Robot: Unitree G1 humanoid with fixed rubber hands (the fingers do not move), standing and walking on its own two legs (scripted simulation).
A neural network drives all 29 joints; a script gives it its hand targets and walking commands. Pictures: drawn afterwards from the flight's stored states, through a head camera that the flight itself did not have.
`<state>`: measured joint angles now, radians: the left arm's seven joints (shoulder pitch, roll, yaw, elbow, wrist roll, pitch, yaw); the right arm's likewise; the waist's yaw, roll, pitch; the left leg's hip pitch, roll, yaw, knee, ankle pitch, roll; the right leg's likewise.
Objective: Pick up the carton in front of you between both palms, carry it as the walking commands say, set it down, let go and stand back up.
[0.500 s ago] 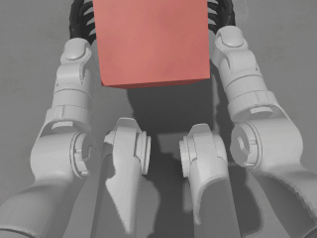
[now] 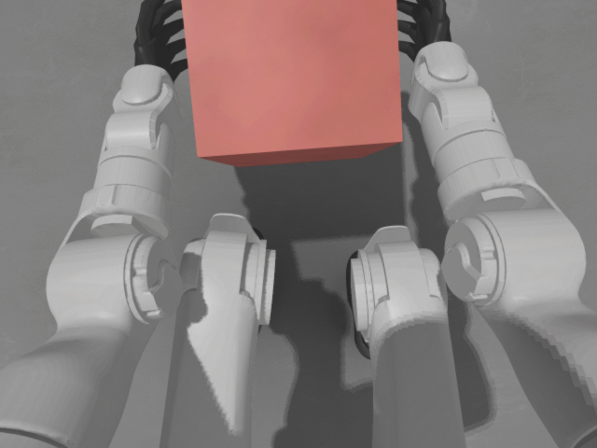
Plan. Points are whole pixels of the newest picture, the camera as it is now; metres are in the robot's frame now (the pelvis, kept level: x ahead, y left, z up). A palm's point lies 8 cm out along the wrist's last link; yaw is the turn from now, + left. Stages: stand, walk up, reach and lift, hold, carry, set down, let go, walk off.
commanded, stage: set down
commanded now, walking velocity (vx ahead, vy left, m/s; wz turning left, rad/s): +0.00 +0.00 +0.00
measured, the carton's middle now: (294, 82) +0.49 +0.05 -0.24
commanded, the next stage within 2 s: let go in 1.70 s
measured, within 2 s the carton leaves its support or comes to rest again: rests again in 0.32 s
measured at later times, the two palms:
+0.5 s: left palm (139, 84) +0.47 +0.24 -0.19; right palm (444, 61) +0.52 -0.13 -0.20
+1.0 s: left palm (59, 44) +0.48 +0.25 -0.07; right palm (508, 2) +0.53 -0.13 -0.07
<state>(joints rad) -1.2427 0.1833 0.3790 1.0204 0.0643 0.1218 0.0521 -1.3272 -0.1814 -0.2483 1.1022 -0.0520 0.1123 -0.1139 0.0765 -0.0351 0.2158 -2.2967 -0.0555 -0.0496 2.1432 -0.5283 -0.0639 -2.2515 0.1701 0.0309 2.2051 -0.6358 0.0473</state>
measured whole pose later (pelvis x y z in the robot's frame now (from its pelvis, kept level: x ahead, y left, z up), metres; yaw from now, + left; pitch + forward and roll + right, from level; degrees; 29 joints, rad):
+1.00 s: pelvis +0.00 +0.01 +0.06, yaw +1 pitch +42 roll +0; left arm -1.10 0.28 0.24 0.89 -0.14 0.08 0.09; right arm -1.18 -0.29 -0.15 0.94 0.09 0.11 -0.10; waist 0.07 -0.03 0.08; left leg -2.19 -0.03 -0.01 1.95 -0.49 -0.01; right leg -2.13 0.06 0.02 2.00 -0.60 0.02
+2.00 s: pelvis +0.07 +0.02 +0.32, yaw +1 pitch +38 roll -1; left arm -0.52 0.20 0.24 0.63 0.06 0.08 -0.06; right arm -0.57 -0.15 -0.20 0.65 -0.08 0.10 -0.04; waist 0.04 -0.01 -0.10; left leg -1.31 -0.03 -0.03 0.95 -0.30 0.01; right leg -1.25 0.04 0.06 0.96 -0.36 0.02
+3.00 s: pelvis +0.12 +0.01 +0.40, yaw +2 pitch -5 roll +0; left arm 0.22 0.23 0.03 0.40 0.03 0.19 -0.04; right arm 0.22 -0.21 -0.04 0.47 -0.01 0.10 0.04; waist 0.00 -0.01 0.09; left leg -0.13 -0.03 -0.05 0.47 -0.26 0.00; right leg -0.07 0.02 0.05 0.47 -0.32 -0.01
